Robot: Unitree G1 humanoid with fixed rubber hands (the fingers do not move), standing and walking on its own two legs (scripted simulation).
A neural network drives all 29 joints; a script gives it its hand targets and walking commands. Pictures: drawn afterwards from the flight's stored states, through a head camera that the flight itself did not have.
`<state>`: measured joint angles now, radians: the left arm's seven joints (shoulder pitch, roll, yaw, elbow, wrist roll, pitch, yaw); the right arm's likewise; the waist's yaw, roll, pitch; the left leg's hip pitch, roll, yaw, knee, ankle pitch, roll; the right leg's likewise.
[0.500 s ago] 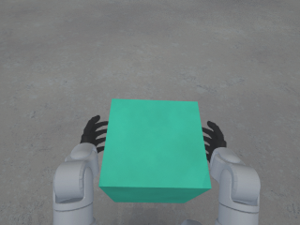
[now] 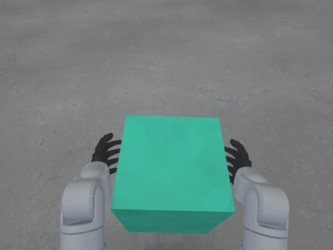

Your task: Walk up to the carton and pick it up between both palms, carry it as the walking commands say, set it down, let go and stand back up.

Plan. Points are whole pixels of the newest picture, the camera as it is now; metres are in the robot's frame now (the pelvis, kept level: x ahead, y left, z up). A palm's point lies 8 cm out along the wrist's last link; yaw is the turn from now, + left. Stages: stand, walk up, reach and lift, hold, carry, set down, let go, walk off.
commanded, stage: carry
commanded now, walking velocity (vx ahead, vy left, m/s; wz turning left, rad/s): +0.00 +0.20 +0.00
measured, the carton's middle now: (169, 179) +0.28 +0.00 +0.02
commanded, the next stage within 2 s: none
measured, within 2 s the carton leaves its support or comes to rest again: neither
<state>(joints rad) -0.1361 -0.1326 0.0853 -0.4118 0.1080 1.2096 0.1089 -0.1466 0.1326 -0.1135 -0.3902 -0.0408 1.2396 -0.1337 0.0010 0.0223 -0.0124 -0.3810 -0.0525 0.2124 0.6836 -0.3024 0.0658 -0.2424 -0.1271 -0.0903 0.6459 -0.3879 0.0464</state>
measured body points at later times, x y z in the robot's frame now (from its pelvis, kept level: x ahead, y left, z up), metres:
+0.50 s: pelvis -0.02 +0.07 +0.00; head +0.00 +0.06 +0.45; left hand +0.26 +0.23 +0.09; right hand +0.26 -0.08 +0.08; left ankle +0.02 +0.10 -0.72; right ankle -0.04 -0.09 -0.68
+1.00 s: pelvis -0.05 +0.11 +0.00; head -0.04 +0.12 +0.45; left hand +0.22 +0.28 +0.09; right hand +0.24 -0.02 +0.09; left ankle -0.02 +0.15 -0.72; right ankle -0.05 -0.07 -0.69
